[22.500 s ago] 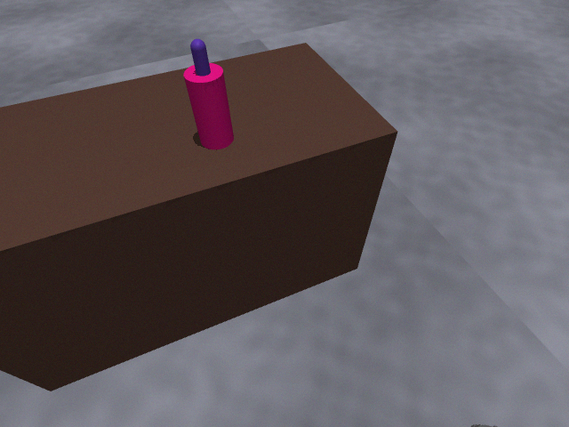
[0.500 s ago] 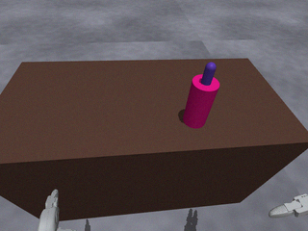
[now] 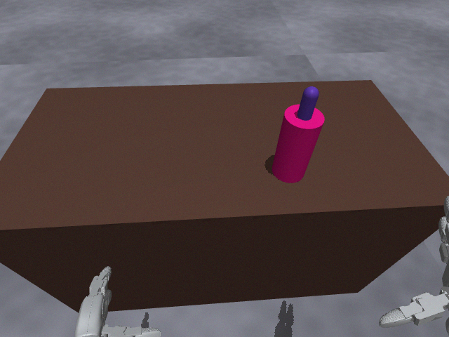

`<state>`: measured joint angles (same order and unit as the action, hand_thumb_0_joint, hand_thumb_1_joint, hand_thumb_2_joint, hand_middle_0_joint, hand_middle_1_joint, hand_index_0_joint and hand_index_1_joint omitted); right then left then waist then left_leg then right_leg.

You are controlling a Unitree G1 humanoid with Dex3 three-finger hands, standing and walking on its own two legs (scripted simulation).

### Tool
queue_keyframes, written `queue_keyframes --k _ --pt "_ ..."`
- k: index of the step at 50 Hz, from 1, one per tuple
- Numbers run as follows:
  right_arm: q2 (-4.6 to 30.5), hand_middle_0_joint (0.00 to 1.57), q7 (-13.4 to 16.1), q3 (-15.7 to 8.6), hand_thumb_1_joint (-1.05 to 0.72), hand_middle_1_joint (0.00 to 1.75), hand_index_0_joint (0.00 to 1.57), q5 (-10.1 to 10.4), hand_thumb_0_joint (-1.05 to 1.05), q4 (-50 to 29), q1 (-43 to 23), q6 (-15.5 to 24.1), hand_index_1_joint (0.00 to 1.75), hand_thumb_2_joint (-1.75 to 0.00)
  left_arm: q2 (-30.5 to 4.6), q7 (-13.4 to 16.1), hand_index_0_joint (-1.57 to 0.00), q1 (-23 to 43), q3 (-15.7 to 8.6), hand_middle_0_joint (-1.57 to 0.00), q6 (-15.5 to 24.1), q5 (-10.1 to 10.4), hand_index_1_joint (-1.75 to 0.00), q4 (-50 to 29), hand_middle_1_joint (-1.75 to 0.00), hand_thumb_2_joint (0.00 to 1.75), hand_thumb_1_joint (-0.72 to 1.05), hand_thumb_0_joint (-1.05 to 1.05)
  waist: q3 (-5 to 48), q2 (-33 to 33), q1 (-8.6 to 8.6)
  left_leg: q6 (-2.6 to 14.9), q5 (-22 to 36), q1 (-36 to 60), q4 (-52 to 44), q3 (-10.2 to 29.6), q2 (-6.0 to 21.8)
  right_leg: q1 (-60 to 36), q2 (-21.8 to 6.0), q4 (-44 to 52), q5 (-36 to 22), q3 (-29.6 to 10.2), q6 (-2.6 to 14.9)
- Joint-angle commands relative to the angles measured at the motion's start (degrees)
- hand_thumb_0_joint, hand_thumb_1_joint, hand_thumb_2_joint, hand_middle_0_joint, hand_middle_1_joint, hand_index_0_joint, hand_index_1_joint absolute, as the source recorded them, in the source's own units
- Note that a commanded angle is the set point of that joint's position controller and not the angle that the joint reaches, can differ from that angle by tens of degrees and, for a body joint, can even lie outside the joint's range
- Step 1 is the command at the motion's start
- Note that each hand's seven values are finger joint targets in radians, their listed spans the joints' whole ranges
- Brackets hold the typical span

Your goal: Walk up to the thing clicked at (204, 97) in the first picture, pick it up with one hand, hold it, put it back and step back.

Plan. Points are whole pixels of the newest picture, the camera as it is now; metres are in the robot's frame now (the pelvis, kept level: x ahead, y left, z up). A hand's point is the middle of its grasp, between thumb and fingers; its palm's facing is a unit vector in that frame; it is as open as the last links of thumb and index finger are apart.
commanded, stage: home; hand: right
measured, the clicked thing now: (298, 135) +0.50 -0.17 +0.06
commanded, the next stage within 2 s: none
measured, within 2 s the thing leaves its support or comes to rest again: neither
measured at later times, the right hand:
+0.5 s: hand (318, 299) +0.19 -0.18 -0.10, palm faces +0.07 +0.98 -0.20, open 17.4 cm
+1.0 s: hand (347, 319) +0.16 -0.23 -0.12, palm faces -0.05 +0.93 -0.35, open 17.4 cm
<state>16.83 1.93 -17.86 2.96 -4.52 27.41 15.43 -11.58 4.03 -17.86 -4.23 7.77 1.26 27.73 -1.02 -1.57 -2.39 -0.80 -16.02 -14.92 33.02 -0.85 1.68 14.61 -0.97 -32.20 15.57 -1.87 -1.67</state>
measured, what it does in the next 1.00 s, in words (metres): stands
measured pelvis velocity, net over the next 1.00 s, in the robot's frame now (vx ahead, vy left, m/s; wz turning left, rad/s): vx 0.02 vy -0.01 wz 0.02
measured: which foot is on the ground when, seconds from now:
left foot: down 0.00-1.00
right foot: down 0.00-1.00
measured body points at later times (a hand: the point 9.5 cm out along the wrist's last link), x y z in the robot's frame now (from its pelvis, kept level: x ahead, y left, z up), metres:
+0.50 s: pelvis +0.02 +0.00 +0.00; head +0.03 -0.01 +0.45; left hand +0.18 +0.23 -0.08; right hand +0.18 -0.23 -0.08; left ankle +0.02 +0.13 -0.73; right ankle +0.02 -0.14 -0.73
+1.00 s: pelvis +0.02 -0.01 +0.00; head +0.02 +0.00 +0.45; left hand +0.13 +0.27 -0.11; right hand +0.16 -0.28 -0.10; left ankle +0.02 +0.13 -0.73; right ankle +0.02 -0.14 -0.73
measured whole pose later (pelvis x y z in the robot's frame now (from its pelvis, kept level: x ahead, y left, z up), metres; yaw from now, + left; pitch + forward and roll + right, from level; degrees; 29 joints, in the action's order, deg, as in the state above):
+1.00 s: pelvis +0.02 -0.01 +0.00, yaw +1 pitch -1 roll +0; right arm 17.6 1.3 0.3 -1.8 45.8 12.0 2.7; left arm -17.8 0.3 -10.8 -0.2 0.9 -2.0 47.7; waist 0.0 -1.1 1.0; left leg -1.3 -17.3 -13.6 32.2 0.3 1.5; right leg 13.2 -1.2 -32.4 17.9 -0.5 -1.1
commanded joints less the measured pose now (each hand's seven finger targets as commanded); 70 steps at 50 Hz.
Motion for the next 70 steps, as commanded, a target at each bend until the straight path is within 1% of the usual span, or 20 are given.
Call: queue_keyframes --k 1,6,12,14,20,21,22,23,26,28,31,32,40,41,43,49,57,61,67,70 --pt "5.8 0.05 -0.1 1.4 0.58 0.05 0.05 -0.3 0.00 -5.7 -2.6 2.4 0.05 -0.04 -4.3 -0.2 -0.17 5.8 0.2 -0.17 3.5 -0.4 -0.24 -6.6 -0.24 0.71 0.31 0.00 1.5 -0.5 0.72 0.78 0.5 -0.2 -7.3 -2.9 -1.4 1.2 1.3 7.6 -1.2 3.8 2.13" --pt "5.1 0.05 0.4 4.3 0.56 0.05 0.05 -1.2 0.00 -0.1 -4.2 0.2 0.05 -0.05 -9.8 0.2 -0.18 5.6 -4.5 -0.18 3.9 -0.8 -0.26 -4.9 -0.26 0.79 0.70 0.00 4.0 0.5 2.47 0.84 2.6 -0.3 -6.8 -3.7 -2.0 -0.8 0.6 8.2 -2.7 2.6 1.90" --pt "0.0 0.05 0.4 12.3 0.56 0.05 0.05 -2.1 0.00 12.5 -10.1 -2.3 0.05 -0.05 -3.3 0.0 -0.20 10.1 2.5 -0.19 4.1 -0.6 -0.29 -4.4 -0.29 0.87 0.83 0.00 3.4 2.3 2.59 0.68 2.8 -0.2 -7.2 -3.0 -1.5 0.3 0.8 7.0 -2.7 3.1 2.07" --pt "-0.5 0.05 0.6 14.2 0.55 0.05 0.05 -2.5 0.00 15.8 -12.5 -2.6 0.05 -0.06 -3.2 0.2 -0.20 11.0 2.8 -0.20 3.9 -0.6 -0.29 -4.1 -0.29 0.88 0.86 0.00 5.5 0.4 2.56 0.81 4.7 0.2 -6.5 -2.4 -1.3 0.0 1.1 6.3 -4.3 3.5 1.82" --pt "2.3 0.05 1.6 13.0 0.55 0.05 0.05 -2.8 0.00 25.1 -15.3 -4.9 0.05 -0.06 -5.3 0.3 -0.20 9.5 1.9 -0.20 2.8 -1.0 -0.30 -2.8 -0.30 0.90 0.89 0.00 9.6 -2.5 1.75 1.00 11.3 3.5 -5.1 -2.2 -1.2 -1.0 1.0 5.4 -10.9 3.6 1.22" --pt "5.6 0.05 3.3 7.2 0.56 0.05 0.05 -3.0 0.00 22.7 -15.5 -4.6 0.05 -0.05 -8.2 0.3 -0.20 6.9 1.4 -0.20 2.0 -1.8 -0.30 3.4 -0.30 0.90 0.89 0.00 8.8 -3.7 0.31 1.23 10.1 3.6 -5.2 -1.8 -1.7 -0.7 1.2 4.9 -9.4 3.8 1.06" --pt "0.9 0.05 3.0 12.4 0.55 0.05 0.05 -3.2 0.00 25.5 -14.5 -5.1 0.05 -0.05 -7.3 0.2 -0.20 7.2 1.9 -0.20 1.9 -1.7 -0.29 2.5 -0.30 0.90 0.89 0.00 7.9 -2.8 2.33 1.15 11.1 3.2 -5.3 -1.8 -1.8 -0.9 1.2 4.7 -10.1 4.1 1.23" --pt "-0.7 0.05 2.8 13.8 0.54 0.05 0.05 -3.1 0.00 26.7 -14.3 -5.7 0.05 -0.06 -6.5 0.0 -0.20 8.3 2.2 -0.20 2.1 -1.6 -0.30 2.0 -0.30 0.90 0.89 0.00 6.9 -0.8 2.39 0.96 11.1 3.6 -5.6 -1.9 -1.8 0.0 1.2 4.8 -9.9 4.2 1.52" --pt "0.5 0.05 3.6 12.8 0.54 0.05 0.05 -3.0 0.00 26.3 -14.8 -6.2 0.05 -0.06 -6.4 0.0 -0.20 9.4 2.4 -0.20 1.2 -1.5 -0.30 2.5 -0.30 0.90 0.89 0.00 6.9 0.1 1.86 0.63 12.4 4.1 -6.2 -1.7 -1.6 -0.1 1.5 4.5 -10.8 4.7 1.81" --pt "-2.4 0.05 3.2 15.8 0.55 0.05 0.05 -2.8 0.00 26.6 -15.4 -6.3 0.05 -0.06 -6.8 -0.5 -0.20 9.9 2.2 -0.20 0.7 -1.5 -0.30 2.5 -0.30 0.90 0.89 0.00 4.8 0.7 2.60 0.70 11.2 2.3 -6.2 -2.0 -1.9 0.0 1.2 5.0 -9.8 4.4 1.75" --pt "-2.8 0.05 3.5 16.0 0.55 0.05 0.05 -2.7 0.00 26.7 -17.0 -6.5 0.05 -0.06 -7.2 -0.8 -0.20 9.1 1.7 -0.20 0.0 -1.4 -0.29 3.1 -0.30 0.90 0.89 0.00 6.4 1.7 2.62 0.98 12.0 2.4 -5.5 -2.5 -2.4 -0.7 0.6 5.2 -11.4 3.8 1.52" --pt "-1.4 0.05 3.7 14.6 0.54 0.05 0.05 -2.8 0.00 26.5 -16.3 -6.6 0.05 -0.06 -7.2 -1.0 -0.20 9.3 1.6 -0.20 -0.3 -1.3 -0.30 3.3 -0.30 0.90 0.89 0.00 6.7 1.6 1.73 0.97 12.5 3.0 -5.6 -2.5 -2.3 -0.9 0.7 5.1 -12.0 3.9 1.49" --pt "-0.9 0.05 4.1 14.6 0.57 0.05 0.05 -2.8 0.00 27.0 -18.2 -7.1 0.05 -0.04 -7.4 -0.9 -0.20 8.9 1.6 -0.20 -1.7 -1.0 -0.29 3.5 -0.29 0.90 0.89 0.00 8.1 2.9 2.10 0.60 13.2 3.8 -5.9 -1.7 -2.0 -2.2 1.1 5.0 -12.1 4.5 1.81" --pt "13.9 0.05 2.3 12.0 0.54 0.05 0.05 -6.2 0.00 37.6 -12.1 -9.0 0.05 -0.06 -17.4 -1.9 -0.20 6.4 -0.8 -0.20 -3.2 -4.5 -0.30 9.6 -0.30 0.90 0.90 0.00 10.6 -0.8 2.01 2.16 29.0 6.1 -1.0 3.8 4.7 -3.3 -3.9 0.3 -25.2 -0.5 2.91" --pt "12.6 0.05 1.1 12.1 0.53 0.06 0.05 -5.2 0.00 39.5 -12.1 -10.2 0.06 -0.07 -16.5 -2.5 -0.20 5.0 -0.5 -0.20 -4.4 -4.0 -0.29 10.8 -0.30 0.90 0.89 0.00 13.7 -0.1 2.40 3.25 32.8 8.4 -0.2 3.9 5.2 -4.9 -4.2 -0.4 -27.6 -0.6 3.37" --pt "11.8 0.05 -0.6 15.2 0.57 0.05 0.05 -4.7 0.00 47.8 -18.7 -11.3 0.05 -0.04 -16.8 -3.6 -0.20 9.3 1.2 -0.20 -5.7 -3.1 -0.29 17.0 -0.30 0.90 0.89 0.00 1.8 2.1 3.09 2.49 11.4 0.9 -7.7 4.5 4.2 -1.9 -4.1 6.8 -8.6 -1.8 3.38" --pt "15.3 0.05 -0.9 16.2 0.57 0.05 0.05 -4.1 0.00 57.7 -20.5 -12.3 0.05 -0.04 -19.3 -4.1 -0.20 10.8 2.2 -0.20 -6.5 -2.7 -0.30 25.7 -0.30 0.90 0.90 0.00 2.1 2.6 2.87 2.10 9.2 4.1 -12.6 5.9 4.8 -5.6 -4.3 11.4 -6.1 -2.5 3.15" --pt "16.0 0.05 -1.1 16.8 0.57 0.05 0.05 -4.1 0.00 61.1 -20.4 -13.1 0.05 -0.04 -21.2 -4.1 -0.20 11.2 2.6 -0.20 -6.7 -2.7 -0.30 28.9 -0.30 0.90 0.90 0.00 -0.7 0.9 2.47 1.75 2.7 4.2 -14.3 5.9 4.3 -3.5 -4.7 14.9 -0.3 -3.4 3.03" --pt "17.5 0.05 -1.1 17.0 0.57 0.05 0.05 -4.1 0.00 63.6 -20.8 -13.4 0.05 -0.05 -21.6 -4.2 -0.20 9.9 2.7 -0.20 -6.9 -2.5 -0.29 32.1 -0.30 0.90 0.90 0.00 -1.2 2.6 3.07 1.97 -2.2 2.7 -17.0 7.3 5.0 -5.1 -4.3 14.9 -0.2 -2.9 2.90" --pt "17.0 0.05 -1.2 17.1 0.58 0.05 0.05 -4.0 0.00 64.5 -19.8 -13.7 0.05 -0.04 -22.3 -4.0 -0.20 11.0 2.4 -0.20 -6.7 -2.5 -0.30 32.8 -0.30 0.90 0.90 0.00 -1.3 0.7 2.54 2.07 -0.6 3.3 -16.4 7.0 4.6 -4.9 -4.8 16.0 0.8 -3.7 3.10"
